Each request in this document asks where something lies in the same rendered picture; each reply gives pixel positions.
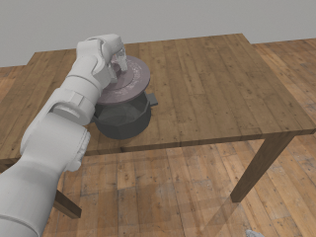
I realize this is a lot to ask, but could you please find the lid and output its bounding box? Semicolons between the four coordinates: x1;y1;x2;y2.
97;55;150;106

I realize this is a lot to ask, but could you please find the left robot forearm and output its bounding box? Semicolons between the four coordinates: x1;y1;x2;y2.
20;37;113;155

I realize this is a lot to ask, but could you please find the robot left hand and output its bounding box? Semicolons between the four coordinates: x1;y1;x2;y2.
85;34;127;84

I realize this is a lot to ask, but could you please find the pot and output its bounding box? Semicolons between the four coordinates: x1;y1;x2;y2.
90;91;158;140

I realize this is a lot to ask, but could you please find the table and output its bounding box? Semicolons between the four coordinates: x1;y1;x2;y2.
0;33;316;219

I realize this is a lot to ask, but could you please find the robot left upper arm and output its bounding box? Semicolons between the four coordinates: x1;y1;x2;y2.
0;112;91;237

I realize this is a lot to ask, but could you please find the knob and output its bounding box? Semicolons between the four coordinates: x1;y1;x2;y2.
112;63;121;77

